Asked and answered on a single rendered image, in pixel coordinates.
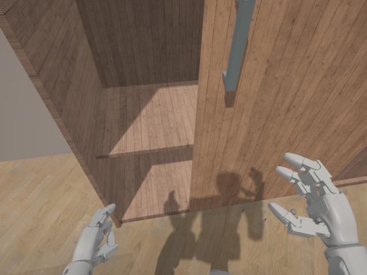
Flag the left robot forearm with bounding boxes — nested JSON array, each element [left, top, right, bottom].
[[63, 261, 93, 275]]

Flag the handle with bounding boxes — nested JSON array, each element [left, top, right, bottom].
[[222, 0, 256, 91]]

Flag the robot right hand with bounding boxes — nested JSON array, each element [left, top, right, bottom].
[[268, 152, 359, 248]]

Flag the right robot forearm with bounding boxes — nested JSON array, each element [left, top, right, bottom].
[[324, 243, 367, 275]]

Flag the robot left hand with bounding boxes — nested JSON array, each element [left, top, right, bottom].
[[72, 203, 118, 268]]

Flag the wardrobe door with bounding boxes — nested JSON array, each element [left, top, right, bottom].
[[189, 0, 367, 212], [331, 146, 367, 182]]

